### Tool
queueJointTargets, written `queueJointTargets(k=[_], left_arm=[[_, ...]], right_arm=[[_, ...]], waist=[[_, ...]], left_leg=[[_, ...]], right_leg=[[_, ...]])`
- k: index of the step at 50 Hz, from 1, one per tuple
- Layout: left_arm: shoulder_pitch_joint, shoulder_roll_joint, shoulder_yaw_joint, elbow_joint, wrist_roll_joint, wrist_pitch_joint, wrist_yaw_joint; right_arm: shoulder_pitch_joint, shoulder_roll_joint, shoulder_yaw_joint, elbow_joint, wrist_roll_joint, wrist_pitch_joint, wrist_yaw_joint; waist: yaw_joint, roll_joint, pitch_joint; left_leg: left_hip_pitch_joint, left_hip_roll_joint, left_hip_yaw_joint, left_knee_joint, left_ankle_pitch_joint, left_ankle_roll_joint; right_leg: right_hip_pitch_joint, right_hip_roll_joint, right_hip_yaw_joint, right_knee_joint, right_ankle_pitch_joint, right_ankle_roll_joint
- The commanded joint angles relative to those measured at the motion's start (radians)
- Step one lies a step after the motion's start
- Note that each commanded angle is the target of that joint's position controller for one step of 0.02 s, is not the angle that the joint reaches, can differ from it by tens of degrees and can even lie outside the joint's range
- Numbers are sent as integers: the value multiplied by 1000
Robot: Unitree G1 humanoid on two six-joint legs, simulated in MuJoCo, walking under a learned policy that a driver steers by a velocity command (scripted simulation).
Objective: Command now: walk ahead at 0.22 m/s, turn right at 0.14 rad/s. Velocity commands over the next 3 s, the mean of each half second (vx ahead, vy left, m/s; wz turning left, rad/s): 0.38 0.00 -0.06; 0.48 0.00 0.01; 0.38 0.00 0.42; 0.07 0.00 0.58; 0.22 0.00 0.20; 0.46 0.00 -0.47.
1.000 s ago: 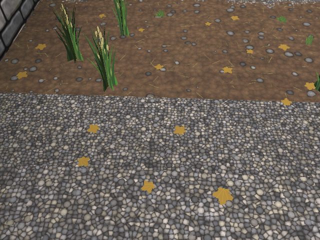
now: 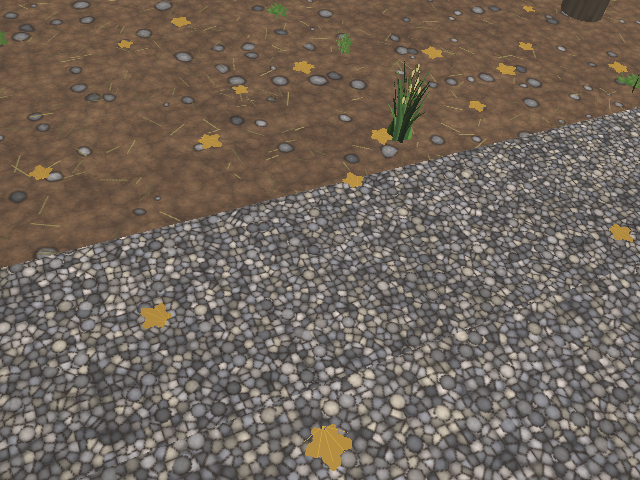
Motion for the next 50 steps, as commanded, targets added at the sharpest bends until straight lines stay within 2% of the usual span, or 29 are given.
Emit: queueJointTargets(k=[1, 3, 6, 8, 12, 14, 16, 18, 19, 20, 21, 22, 24, 25, 27, 33, 35, 38, 40, 41, 42, 43, 44, 45, 46, 47, 48, 49, 50], left_arm=[[44, 48, 10, -38, 10, -18, -5], [16, 66, 18, -33, -2, -36, -4], [-33, 38, 11, -28, -20, -45, -15], [-74, 26, 7, -29, -32, -53, -23], [-52, 23, 6, -6, -56, -71, -33], [-24, 30, 8, 6, -59, -77, -27], [28, 22, 7, 28, -63, -91, -9], [161, 21, 9, 76, -68, -115, 14], [259, 58, 18, 104, -63, -130, 22], [328, 104, 21, 101, -62, -133, 28], [300, 203, 51, 110, -38, -128, 34], [285, 172, 50, 111, -44, -132, 33], [234, 121, 40, 104, -52, -147, 13], [248, 108, 36, 111, -58, -155, 11], [299, 73, 28, 141, -64, -161, 6], [422, 68, 23, 181, -62, -164, 9], [456, 80, 22, 190, -62, -165, 17], [454, 107, 24, 199, -50, -157, 22], [451, 116, 23, 215, -43, -154, 24], [443, 126, 26, 220, -45, -155, 24], [429, 132, 27, 217, -55, -159, 22], [479, 42, 7, 177, -101, -164, 6], [513, 80, 25, 190, -94, -167, 1], [412, 133, 48, 180, -75, -162, 2], [327, 100, 44, 159, -66, -167, 2], [289, 73, 42, 155, -57, -169, 1], [280, 66, 46, 147, -38, -154, 0], [300, 47, 45, 160, -29, -136, -1], [295, 39, 45, 155, -34, -124, -4]], right_arm=[[77, -169, -39, -23, -2, -7, -3], [61, -193, -51, -31, 3, -6, 1], [75, -186, -58, -27, 5, 4, 10], [82, -194, -68, -27, 3, 9, 18], [56, -208, -81, -43, 7, 12, 33], [45, -205, -83, -49, 1, 15, 36], [50, -195, -86, -50, -5, 20, 28], [55, -178, -88, -45, -2, 24, 18], [31, -141, -85, -57, -4, 18, 15], [0, -36, -62, -87, -19, 5, 21], [-77, -96, -76, -124, -18, -11, 38], [-159, -156, -87, -143, -36, -16, 51], [-134, -148, -86, -112, -29, -20, 69], [-124, -147, -85, -99, -33, -18, 76], [-158, -119, -77, -97, -33, -12, 81], [-413, -83, -48, -168, -23, -8, 88], [-479, -82, -42, -189, -13, -10, 89], [-537, -93, -41, -205, -10, -11, 90], [-457, -109, -49, -184, -5, -18, 77], [-319, -125, -58, -138, -8, -28, 66], [-135, -167, -74, -85, -19, -44, 51], [19, -268, -100, -76, -44, -53, 38], [96, -304, -113, -33, -1, -36, 48], [28, -257, -101, -24, 5, -22, 50], [-49, -202, -87, -26, -8, -24, 48], [-121, -157, -75, -35, -12, -31, 49], [-155, -134, -69, -23, -5, -39, 50], [-163, -118, -64, -16, -2, -46, 53], [-148, -122, -65, -8, 3, -52, 53]], waist=[[18, 219, -7], [28, 186, -12], [8, 200, 18], [-6, 211, 39], [5, 212, 32], [10, 215, 28], [14, 194, 37], [62, 142, 40], [90, 52, 32], [97, -65, 13], [94, -62, 122], [89, 51, 152], [45, 11, 90], [35, -3, 62], [41, -12, 64], [97, -31, 117], [116, -39, 125], [123, -29, 144], [77, -52, 98], [12, -43, 17], [-71, -20, -104], [-99, 161, -313], [-107, 315, -460], [-82, 225, -281], [-61, 190, -112], [-17, 152, -26], [32, 178, 17], [58, 181, 23], [71, 185, 16]], left_leg=[[186, 241, -449, -316, -570, 75], [194, 268, -476, -352, -563, 73], [141, 262, -451, -392, -580, 76], [93, 254, -414, -416, -563, 76], [28, 247, -340, -445, -535, 77], [18, 253, -338, -436, -551, 95], [35, 257, -349, -397, -559, 111], [-60, 204, -297, -293, -568, 79], [-204, 143, -211, -109, -499, 44], [-347, 47, -47, 188, -425, 5], [-623, 13, -15, 273, -290, -14], [-635, 76, -82, 327, -178, -25], [-548, 85, -73, 377, -60, -64], [-494, 89, -49, 420, -17, -76], [-450, 102, -25, 456, 42, -93], [-354, 115, 40, 267, 172, -100], [-310, 104, 58, 178, 167, -86], [-246, 81, 84, 71, 46, -42], [-84, 39, 95, 8, -28, -4], [99, 7, 102, -32, -30, 21], [373, 59, 48, -35, 0, 54], [747, 371, -353, -54, -165, 141], [849, 508, -728, -196, -188, 209], [750, 446, -620, -208, -215, 178], [589, 417, -480, -223, -86, 157], [427, 361, -380, -255, 58, 128], [300, 312, -311, -276, 163, 112], [235, 284, -267, -295, 202, 108], [204, 272, -251, -305, 260, 117]], right_leg=[[-181, -44, -17, -153, 44, 24], [-107, -105, -25, -341, 118, 25], [20, -139, -81, -553, 125, 27], [139, -136, -111, -690, 111, 20], [398, -100, -154, -924, 16, -26], [503, -78, -172, -1008, -82, -58], [579, -74, -184, -1142, -131, -93], [803, -96, -175, -1341, -106, -127], [967, -219, -22, -1406, -193, -142], [1062, -454, 276, -1464, -443, -155], [1025, -564, 540, -1558, -601, -266], [982, -524, 473, -1557, -543, -261], [930, -404, 292, -1540, -309, -210], [893, -367, 223, -1534, -206, -201], [824, -323, 136, -1519, -36, -205], [772, -293, 38, -1492, 279, -212], [808, -315, 36, -1483, 320, -217], [876, -346, 36, -1444, 434, -219], [907, -357, 18, -1336, 648, -198], [900, -329, -22, -1172, 783, -184], [776, -292, -69, -952, 701, -167], [441, -199, -125, -586, 310, -118], [289, -75, -91, -367, -268, -112], [159, -135, -53, -299, -209, -124], [130, -166, -78, -303, -153, -125], [181, -207, -83, -392, -83, -121], [252, -230, -80, -460, -54, -111], [313, -235, -87, -502, -55, -99], [345, -232, -95, -533, -46, -90]])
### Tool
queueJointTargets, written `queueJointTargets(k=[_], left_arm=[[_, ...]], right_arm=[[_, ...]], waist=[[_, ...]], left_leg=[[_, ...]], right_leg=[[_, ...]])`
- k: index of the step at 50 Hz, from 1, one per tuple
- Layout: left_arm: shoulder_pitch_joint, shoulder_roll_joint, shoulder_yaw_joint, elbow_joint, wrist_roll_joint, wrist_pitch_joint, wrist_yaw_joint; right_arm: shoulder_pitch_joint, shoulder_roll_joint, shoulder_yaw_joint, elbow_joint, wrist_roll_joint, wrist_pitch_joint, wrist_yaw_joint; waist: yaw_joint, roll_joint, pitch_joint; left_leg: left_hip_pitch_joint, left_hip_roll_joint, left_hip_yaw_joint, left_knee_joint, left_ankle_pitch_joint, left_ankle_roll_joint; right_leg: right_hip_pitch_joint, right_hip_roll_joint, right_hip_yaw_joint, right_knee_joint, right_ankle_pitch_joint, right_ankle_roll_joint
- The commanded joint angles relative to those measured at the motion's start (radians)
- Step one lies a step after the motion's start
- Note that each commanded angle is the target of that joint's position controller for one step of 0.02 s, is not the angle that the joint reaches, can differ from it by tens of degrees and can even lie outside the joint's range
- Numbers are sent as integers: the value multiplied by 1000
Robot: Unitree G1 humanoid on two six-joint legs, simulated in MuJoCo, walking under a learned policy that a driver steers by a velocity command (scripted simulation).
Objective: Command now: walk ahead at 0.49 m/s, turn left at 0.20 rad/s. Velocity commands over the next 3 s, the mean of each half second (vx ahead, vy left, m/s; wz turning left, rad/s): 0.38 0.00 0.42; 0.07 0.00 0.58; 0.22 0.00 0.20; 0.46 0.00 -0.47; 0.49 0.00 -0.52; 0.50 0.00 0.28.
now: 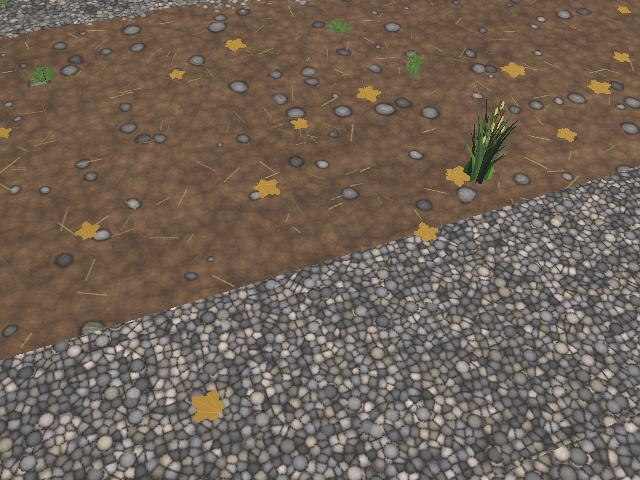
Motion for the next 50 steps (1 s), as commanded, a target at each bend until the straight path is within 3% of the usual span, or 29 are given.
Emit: queueJointTargets(k=[1, 7, 10, 11, 12, 15, 16, 17, 18, 19, 20, 21, 22, 24, 25, 26, 27, 29, 30, 31, 34, 37, 42, 43, 45, 47, 48, 49, 50], left_arm=[[65, 44, 19, -47, 11, 19, -5], [-284, 50, 14, -171, 8, 23, -14], [-341, 36, 2, -186, 4, 31, -22], [-285, 57, 11, -158, 10, 28, -29], [-306, 91, 19, -169, 13, 24, -28], [-339, 98, 19, -184, 16, 1, -22], [-324, 97, 16, -188, 15, -5, -17], [-168, 96, 24, -142, 18, -11, -15], [21, 105, 32, -93, 24, -19, -11], [159, 183, 55, -62, 27, -29, -7], [31, 172, 41, -115, -13, -34, -10], [-31, 106, 17, -150, -32, -32, -19], [-92, 137, 25, -173, -24, -32, -16], [-144, 96, 12, -181, -16, -37, -13], [-135, 124, 24, -158, 3, -36, -11], [-127, 135, 28, -155, 5, -35, -6], [-124, 149, 33, -165, 20, -40, -3], [-77, 137, 25, -160, 12, -36, -2], [-43, 143, 23, -158, 12, -37, -2], [-5, 155, 29, -139, 2, -45, 11], [69, 162, 29, -129, 11, -64, 29], [39, 155, 28, -140, 20, -73, 36], [40, 158, 36, -140, 38, -60, 34], [52, 125, 30, -127, 24, -44, 34], [69, 122, 28, -124, 19, -18, 46], [55, 148, 37, -116, -20, 15, 47], [72, 133, 40, -104, -34, 24, 48], [176, 81, 30, -123, -54, 34, 36], [156, 107, 18, -168, -40, 37, 42]], right_arm=[[99, -89, -20, 7, 16, -23, -2], [214, -125, -18, 46, 38, -20, -21], [258, -135, -18, 50, 20, -13, -19], [289, -154, -25, 53, 3, -10, -24], [289, -157, -27, 41, 4, -5, -30], [289, -166, -31, -3, -15, 8, -41], [271, -169, -35, -10, 0, 16, -53], [179, -164, -32, -47, -12, 11, -46], [94, -173, -37, -79, 6, 4, -39], [94, -114, -35, -114, 29, -7, -41], [258, -50, -25, -125, 26, -10, -55], [291, -122, -44, -79, 0, 4, -65], [293, -129, -51, -91, -1, 25, -65], [179, -158, -66, -120, -17, 75, -42], [173, -136, -63, -125, -18, 97, -29], [153, -114, -58, -139, -14, 111, -21], [145, -112, -60, -139, -22, 122, -17], [78, -127, -68, -165, -24, 131, -19], [-7, -136, -74, -194, -18, 133, -18], [-119, -143, -80, -221, -30, 130, -17], [-226, -145, -81, -255, -25, 123, -8], [-244, -130, -77, -258, -13, 132, 33], [-332, -109, -54, -243, 21, 123, 73], [-308, -104, -48, -214, 20, 120, 67], [-166, -108, -47, -124, 0, 120, 68], [141, -148, -68, 22, -50, 100, 37], [324, -207, -93, 101, -76, 78, 23], [347, -338, -100, 83, -68, 61, 30], [294, -379, -109, 9, -1, 58, 33]], waist=[[17, 119, -38], [-28, 98, 15], [-41, 104, -18], [-37, 124, -65], [-33, 78, -45], [-51, 72, -59], [-31, 83, -33], [57, 102, -96], [155, 122, -136], [195, -77, -185], [41, -250, -219], [11, -42, -145], [-32, -87, -146], [-45, -56, -19], [-57, -68, -10], [-62, -67, -13], [-52, -64, -71], [-35, -44, -99], [-17, -62, -63], [15, -76, -32], [48, -88, -1], [21, -35, 12], [68, -24, 98], [64, -13, 89], [24, 18, 52], [-112, 71, -50], [-185, 201, -113], [-99, 316, -178], [-109, 306, -343]], left_leg=[[92, 238, -296, -269, 311, 131], [90, 180, -267, -327, 336, 133], [70, 154, -242, -281, 464, 112], [166, 213, -300, -239, 484, 144], [234, 230, -324, -196, 516, 161], [275, 216, -327, -17, 741, 175], [254, 200, -347, 27, 800, 148], [136, 146, -278, 182, 954, 111], [-28, 109, -288, 388, 920, 82], [-216, -6, -238, 711, 406, 20], [-378, -75, -172, 901, -377, -16], [-417, -34, -194, 930, -364, -20], [-461, -18, -163, 963, -330, -37], [-403, 54, -164, 836, -262, -49], [-357, 48, -130, 837, -221, -56], [-338, 54, -117, 800, -167, -55], [-313, 42, -80, 876, -5, -37], [-381, 30, -76, 864, 54, -18], [-471, 27, -63, 802, 116, -25], [-579, 44, -122, 737, 132, -31], [-679, 52, -149, 609, 202, -51], [-518, 57, -129, 390, 498, -67], [-316, 88, -65, 101, 657, -92], [-218, 93, -40, 42, 737, -94], [-59, 110, -40, -87, 799, -89], [237, 70, 20, -252, 821, -60], [530, 140, -102, -249, 885, 3], [834, 283, -155, 220, 1600, 11], [878, 413, -319, 235, 1711, 98]], right_leg=[[-107, -57, 37, -81, 60, 19], [-177, -36, 8, -399, 368, 68], [-72, 12, -18, -418, 410, 71], [-112, -16, 33, -296, 460, 58], [-198, -31, 57, -294, 417, 50], [-193, 22, 23, -234, 310, 27], [-135, 14, 79, -367, 203, 22], [105, 77, 6, -375, 243, -4], [347, 78, 7, -474, 310, -18], [567, -78, 111, -592, 679, -62], [630, -371, 416, -641, 1061, -147], [531, -364, 405, -648, 1186, -174], [485, -401, 436, -692, 980, -234], [234, -337, 314, -779, 722, -223], [169, -315, 237, -783, 754, -221], [136, -301, 187, -788, 754, -211], [142, -306, 145, -741, 727, -214], [206, -275, 84, -707, 704, -163], [246, -231, 47, -724, 517, -130], [324, -242, 64, -721, 273, -73], [390, -283, 102, -733, 135, -76], [271, -260, 54, -676, -106, -58], [171, -242, -42, -518, -239, -11], [145, -225, -99, -428, -256, 1], [162, -195, -161, -211, -269, 6], [155, -138, -231, 209, -88, -6], [-78, -50, -232, 625, -475, 11], [-468, -3, -143, 902, -717, 23], [-596, -44, -38, 931, -562, 31]])
Over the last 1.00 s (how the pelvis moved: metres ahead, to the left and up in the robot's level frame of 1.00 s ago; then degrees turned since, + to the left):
0.32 0.04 0.01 0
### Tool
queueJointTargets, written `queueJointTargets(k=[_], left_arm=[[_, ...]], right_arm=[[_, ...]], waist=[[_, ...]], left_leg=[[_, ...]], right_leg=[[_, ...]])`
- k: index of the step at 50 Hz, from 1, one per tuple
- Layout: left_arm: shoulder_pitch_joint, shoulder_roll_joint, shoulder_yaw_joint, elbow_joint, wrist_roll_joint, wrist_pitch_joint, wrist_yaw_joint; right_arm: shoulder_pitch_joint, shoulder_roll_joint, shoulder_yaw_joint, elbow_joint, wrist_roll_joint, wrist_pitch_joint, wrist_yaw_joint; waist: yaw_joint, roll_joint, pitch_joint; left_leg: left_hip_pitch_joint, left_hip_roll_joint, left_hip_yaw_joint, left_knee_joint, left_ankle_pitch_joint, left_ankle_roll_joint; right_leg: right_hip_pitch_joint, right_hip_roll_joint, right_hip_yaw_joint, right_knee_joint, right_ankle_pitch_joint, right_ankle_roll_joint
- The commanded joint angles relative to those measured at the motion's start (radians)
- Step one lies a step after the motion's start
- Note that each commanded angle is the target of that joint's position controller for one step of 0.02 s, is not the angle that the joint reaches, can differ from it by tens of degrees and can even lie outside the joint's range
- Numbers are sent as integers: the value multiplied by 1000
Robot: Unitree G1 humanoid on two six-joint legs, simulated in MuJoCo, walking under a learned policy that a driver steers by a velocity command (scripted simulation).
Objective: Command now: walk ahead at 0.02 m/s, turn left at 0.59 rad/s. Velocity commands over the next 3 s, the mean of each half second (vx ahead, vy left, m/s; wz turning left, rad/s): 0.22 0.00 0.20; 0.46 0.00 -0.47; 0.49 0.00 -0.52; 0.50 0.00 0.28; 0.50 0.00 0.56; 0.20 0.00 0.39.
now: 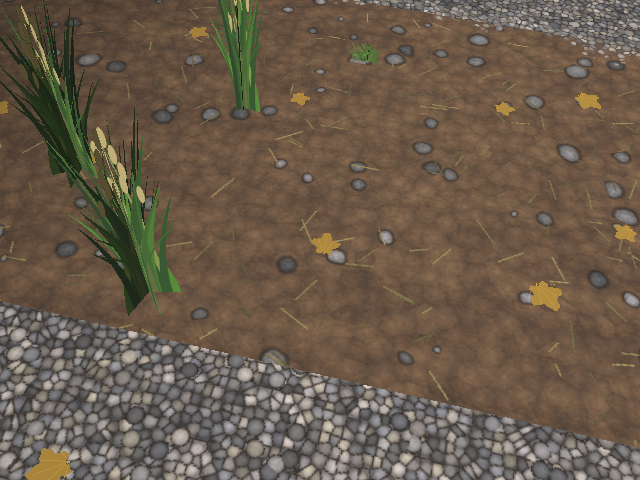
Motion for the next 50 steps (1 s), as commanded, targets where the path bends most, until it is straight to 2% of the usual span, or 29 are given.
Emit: queueJointTargets(k=[1, 2, 3, 4, 5, 6, 9, 11, 14, 18, 21, 24, 25, 26, 27, 28, 29, 30, 33, 35, 38, 41, 44, 45, 46, 47, 48, 49, 50], left_arm=[[40, 79, -1, -95, 15, 17, 6], [21, 52, -13, -100, 39, 25, 6], [-18, 54, -21, -119, 54, 26, 3], [-71, 102, -9, -105, 54, 43, 4], [-93, 103, -7, -99, 54, 57, 7], [-137, 77, -17, -133, 44, 60, -4], [-171, 8, -37, -134, 57, 53, -21], [-230, -1, -40, -157, 45, 49, -29], [-315, -13, -40, -163, 33, 42, -46], [-369, -14, -31, -177, 20, 19, -71], [-363, -19, -26, -179, 16, 7, -83], [-255, -22, -21, -148, 26, -21, -74], [-124, 6, -10, -109, 30, -36, -64], [8, 115, 19, -86, 40, -46, -49], [113, 202, 48, -47, 20, -41, -51], [88, 158, 37, -51, 15, -34, -50], [39, 128, 30, -60, 9, -31, -52], [-4, 108, 27, -69, 9, -29, -52], [-41, 87, 26, -62, 0, -35, -57], [-15, 96, 31, -40, -6, -36, -57], [43, 104, 34, -18, -9, -33, -49], [71, 121, 37, -13, -2, -30, -43], [26, 148, 43, -28, 7, -29, -41], [18, 140, 41, -26, 7, -36, -44], [16, 103, 32, -49, -3, -47, -51], [115, -1, 12, -83, -38, -47, -52], [94, 91, 26, -67, -1, -33, -46], [26, 101, 30, -63, 15, -25, -51], [-21, 69, 23, -68, 19, -25, -60]], right_arm=[[365, -266, -63, 20, 56, -6, -18], [233, -233, -53, -20, 66, 1, -45], [170, -197, -35, -50, 63, -7, -75], [115, -132, -11, -59, 50, -15, -80], [124, -120, -4, -51, 36, -24, -81], [172, -128, -4, -18, 37, -35, -88], [256, -113, -6, 13, 42, -35, -99], [303, -104, -8, 24, 53, -37, -88], [357, -84, -7, 46, 43, -37, -66], [394, -117, -15, 47, 26, -49, -44], [392, -130, -17, 46, 18, -60, -43], [400, -112, -15, 62, 19, -70, -51], [377, -79, -7, 53, 17, -79, -54], [326, -10, 14, 6, 32, -93, -46], [242, -63, 1, -31, 5, -102, -44], [196, -110, -13, -37, -16, -99, -41], [203, -84, -7, -29, -6, -100, -32], [217, -76, -2, -16, 2, -99, -27], [211, -68, 5, -20, -10, -71, -16], [129, -57, 16, -53, 1, -64, -13], [-1, -35, 34, -92, 8, -66, -15], [-63, -57, 38, -116, 22, -72, -24], [72, -99, 24, -77, 30, -84, -43], [175, -122, 13, -47, 27, -95, -57], [320, -193, -6, -36, 5, -108, -74], [384, -289, -28, -46, -12, -96, -84], [338, -238, -25, -40, 9, -80, -83], [273, -156, -6, -50, 14, -77, -82], [227, -106, 6, -47, 14, -80, -79]], waist=[[-150, 89, -385], [-85, 69, -394], [-57, 103, -421], [-44, 55, -316], [-45, 44, -263], [-31, -3, -213], [-69, 39, -254], [-96, 58, -218], [-141, 66, -121], [-159, 37, -24], [-153, 48, -16], [-93, 26, -14], [-39, -9, -54], [12, -210, -111], [50, -276, -73], [27, -119, -26], [-7, -96, -25], [-35, -96, -23], [-77, -145, -45], [-71, -127, -44], [-31, -140, -45], [-16, -140, -48], [-84, -129, -85], [-141, -84, -130], [-201, 14, -254], [-172, 253, -432], [-149, 197, -376], [-138, 82, -211], [-123, 34, -119]], left_leg=[[786, 372, -319, 194, 1249, 168], [647, 395, -376, 142, 944, 247], [465, 414, -450, 37, 478, 272], [263, 355, -423, -10, 447, 274], [143, 325, -418, 3, 557, 272], [79, 257, -356, -45, 406, 233], [171, 187, -378, -61, 140, 195], [177, 174, -394, -122, -69, 188], [151, 181, -402, -213, -389, 149], [68, 210, -375, -271, -540, 149], [85, 218, -337, -256, -570, 145], [23, 167, -222, -140, -502, 113], [-73, 129, -144, -16, -417, 86], [-308, 7, 9, 285, -385, 35], [-560, -68, 37, 472, -544, 9], [-599, -14, -39, 562, -518, -2], [-563, 13, -52, 579, -430, -18], [-514, 32, -45, 562, -369, -35], [-379, 25, -1, 537, -251, -81], [-339, 18, 10, 462, -196, -98], [-275, -4, 11, 310, -104, -102], [-198, -20, -4, 210, -78, -89], [55, -50, -9, 112, -159, -60], [225, -46, -14, 57, -162, -39], [441, 132, -194, 15, -327, 7], [687, 429, -645, -88, -531, 106], [588, 440, -783, -149, -637, 133], [455, 391, -631, -152, -629, 113], [344, 342, -488, -172, -473, 99]], right_leg=[[-700, 55, 87, 433, 139, -28], [-692, 47, 115, 413, 257, -15], [-627, 25, 180, 173, 476, 1], [-518, 29, 195, 93, 528, 20], [-456, 53, 186, 69, 535, 25], [-433, 45, 190, -181, 625, 51], [-409, 54, 179, -430, 695, 60], [-383, 48, 189, -609, 728, 48], [-348, 58, 173, -823, 768, 26], [-223, 96, 143, -960, 693, 2], [-140, 132, 117, -1051, 578, -32], [109, 167, 97, -1214, 534, -82], [295, 117, 177, -1246, 515, -105], [515, -92, 541, -1363, 343, -195], [564, -243, 850, -1446, 366, -292], [530, -211, 768, -1402, 465, -292], [467, -155, 672, -1390, 570, -269], [405, -105, 592, -1407, 643, -242], [258, -4, 452, -1427, 925, -221], [203, 21, 412, -1419, 1047, -225], [179, 37, 405, -1402, 1062, -210], [194, 14, 450, -1370, 1077, -193], [147, 17, 478, -1259, 1140, -150], [99, 76, 442, -1105, 1160, -130], [-3, 144, 380, -846, 1008, -107], [-257, 277, 255, -533, 418, -79], [-352, 217, 235, -419, 343, -94], [-381, 165, 231, -396, 429, -100], [-369, 131, 218, -434, 500, -95]])
Over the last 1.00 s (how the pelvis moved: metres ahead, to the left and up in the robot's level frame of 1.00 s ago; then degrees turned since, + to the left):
0.39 0.12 -0.17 32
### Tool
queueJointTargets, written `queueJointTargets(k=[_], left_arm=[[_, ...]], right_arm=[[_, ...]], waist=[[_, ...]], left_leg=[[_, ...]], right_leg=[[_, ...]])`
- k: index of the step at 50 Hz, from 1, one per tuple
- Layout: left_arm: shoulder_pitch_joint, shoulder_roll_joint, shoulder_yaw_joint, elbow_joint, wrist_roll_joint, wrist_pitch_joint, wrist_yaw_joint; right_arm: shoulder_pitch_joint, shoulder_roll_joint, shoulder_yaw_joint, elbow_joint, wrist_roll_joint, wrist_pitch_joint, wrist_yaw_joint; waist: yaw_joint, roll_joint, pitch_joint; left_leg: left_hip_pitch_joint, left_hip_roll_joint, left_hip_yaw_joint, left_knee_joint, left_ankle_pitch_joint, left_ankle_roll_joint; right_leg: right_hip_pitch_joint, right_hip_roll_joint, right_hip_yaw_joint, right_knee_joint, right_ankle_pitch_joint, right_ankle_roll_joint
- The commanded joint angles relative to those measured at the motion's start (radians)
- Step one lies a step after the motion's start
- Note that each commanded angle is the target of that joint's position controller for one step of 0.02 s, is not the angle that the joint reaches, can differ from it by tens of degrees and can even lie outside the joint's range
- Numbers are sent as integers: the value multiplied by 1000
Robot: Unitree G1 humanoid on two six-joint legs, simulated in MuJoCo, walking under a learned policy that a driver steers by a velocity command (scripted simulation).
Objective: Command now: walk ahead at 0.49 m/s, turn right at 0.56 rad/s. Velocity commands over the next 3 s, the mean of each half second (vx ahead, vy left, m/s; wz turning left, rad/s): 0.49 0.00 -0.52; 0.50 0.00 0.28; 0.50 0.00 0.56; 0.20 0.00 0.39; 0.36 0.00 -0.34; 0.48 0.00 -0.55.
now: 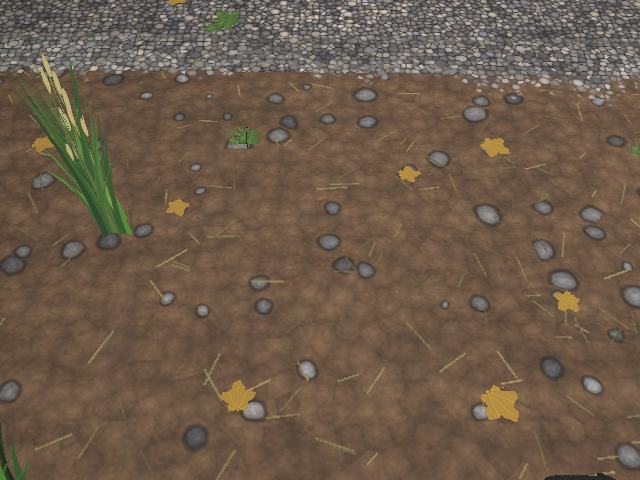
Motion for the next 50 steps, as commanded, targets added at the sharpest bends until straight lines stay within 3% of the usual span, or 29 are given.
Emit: queueJointTargets(k=[1, 3, 7, 12, 16, 18, 19, 20, 21, 22, 23, 24, 25, 26, 27, 29, 32, 36, 41, 43, 45, 47, 48, 49, 50], left_arm=[[-47, 66, 13, -83, 22, -8, -15], [-53, 54, 13, -80, 34, 14, -29], [-169, 33, 4, -129, 29, 31, -48], [-351, 7, -21, -195, 23, 23, -72], [-442, 23, -27, -235, 32, 21, -77], [-431, 35, -23, -239, 39, 18, -69], [-376, 44, -18, -224, 42, 15, -62], [-239, 60, -7, -181, 46, 7, -53], [-66, 102, 12, -121, 56, -2, -38], [2, 212, 37, -117, 62, -6, -19], [41, 244, 42, -125, 22, 6, -7], [-24, 218, 36, -113, 13, 9, 4], [-82, 159, 20, -109, 12, 1, 9], [-123, 114, 5, -101, 15, -10, 8], [-153, 85, -6, -94, 10, -20, 7], [-151, 63, -14, -83, 14, -44, 4], [-117, 76, -11, -54, 11, -63, 4], [-69, 56, -19, -26, 11, -68, 11], [-13, 56, -25, 16, 11, -71, 28], [24, 64, -26, 39, 14, -65, 37], [18, 87, -24, 49, 17, -58, 45], [-4, 122, -17, 49, 21, -48, 54], [-19, 138, -13, 44, 25, -39, 54], [-37, 148, -11, 34, 21, -33, 50], [-52, 126, -17, 1, 16, -38, 43]], right_arm=[[177, -106, -37, 12, 2, 2, -11], [198, -89, -32, 36, 10, -15, -6], [235, -98, -40, 63, 24, -43, 2], [256, -111, -44, 89, 22, -46, 5], [327, -151, -53, 119, 23, -33, -4], [357, -172, -56, 136, 20, -20, -10], [371, -188, -58, 146, 17, -11, -12], [376, -192, -58, 149, 19, 1, -13], [383, -171, -48, 139, 18, 5, -11], [429, -57, -20, 78, 34, 0, 6], [402, -123, -39, 63, 33, -1, 10], [290, -153, -50, 47, 36, 2, 8], [267, -115, -36, 47, 47, -7, 12], [290, -97, -34, 71, 44, -4, 15], [331, -91, -34, 93, 28, 14, 18], [378, -80, -38, 126, 16, 42, 29], [314, -64, -44, 118, 22, 56, 41], [190, -56, -46, 88, 19, 55, 45], [40, -25, -25, 32, 11, 46, 58], [-7, -21, -19, 5, 11, 43, 64], [13, -30, -22, -1, 12, 43, 62], [105, -54, -33, 17, 10, 45, 53], [195, -77, -45, 40, 8, 42, 49], [326, -109, -64, 77, 0, 33, 42], [454, -199, -95, 101, -10, 33, 27]], waist=[[-102, 105, -28], [-76, 135, -11], [-65, 117, -11], [-82, 111, 29], [-108, 105, 48], [-98, 109, 26], [-73, 118, -9], [-12, 104, -76], [54, 52, -178], [36, -176, -311], [52, -176, -408], [40, -57, -261], [6, -32, -142], [-40, 7, -88], [-80, -9, -58], [-99, -24, -57], [-97, -34, -4], [-69, -33, 46], [-31, -32, 81], [-18, -30, 88], [-42, -48, 60], [-90, -85, -5], [-131, -88, -60], [-197, -60, -130], [-254, 44, -219]], left_leg=[[357, 322, -396, -351, -131, 107], [295, 284, -261, -375, 62, 100], [323, 292, -118, -421, 235, 125], [304, 252, 62, -432, 294, 96], [388, 284, 119, -396, 374, 79], [454, 295, 150, -290, 635, 69], [475, 295, 166, -182, 780, 65], [448, 282, 192, -7, 831, 55], [300, 255, 205, 227, 668, 35], [-67, 153, 210, 587, -9, -14], [-211, 24, 54, 788, -346, -30], [-291, 83, -28, 809, -232, -14], [-263, 110, -39, 746, -157, -5], [-199, 138, -52, 659, -125, 1], [-134, 146, -63, 611, -113, -1], [-72, 124, -73, 583, -83, -2], [-165, 114, -89, 525, 19, -4], [-285, 103, -88, 389, 151, -14], [-271, 86, 23, 153, 225, 2], [-260, 69, 67, 83, 188, 28], [-184, 22, 109, 42, 111, 67], [-64, -44, 145, 41, 2, 115], [40, -71, 139, 19, -40, 144], [227, -84, 104, -66, -25, 179], [458, 90, -136, -123, -113, 247]], right_leg=[[-397, -116, -20, 147, 99, -3], [-352, -132, -32, 119, 122, 12], [-433, -148, -41, 51, 229, 33], [-389, -147, -119, -230, 433, 35], [-324, -119, -196, -375, 359, -3], [-263, -72, -229, -416, 261, -40], [-186, -32, -240, -439, 208, -63], [-24, 8, -241, -503, 216, -90], [235, -24, -165, -531, 213, -122], [559, -347, 290, -576, 108, -220], [599, -496, 654, -745, 216, -290], [510, -448, 444, -734, 323, -249], [348, -408, 293, -744, 453, -218], [239, -355, 184, -770, 515, -164], [155, -318, 105, -797, 549, -130], [97, -294, 29, -841, 569, -105], [110, -280, -54, -902, 530, -80], [177, -275, -132, -932, 538, -57], [267, -286, -234, -921, 694, -42], [333, -302, -263, -883, 804, -34], [381, -313, -297, -790, 1067, -19], [411, -324, -323, -621, 1345, -12], [392, -328, -328, -470, 1363, -18], [302, -313, -338, -255, 1225, -13], [87, -265, -348, 66, 850, 10]])
Over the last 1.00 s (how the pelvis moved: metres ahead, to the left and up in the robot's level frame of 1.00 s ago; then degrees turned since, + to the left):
0.38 -0.03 -0.03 -13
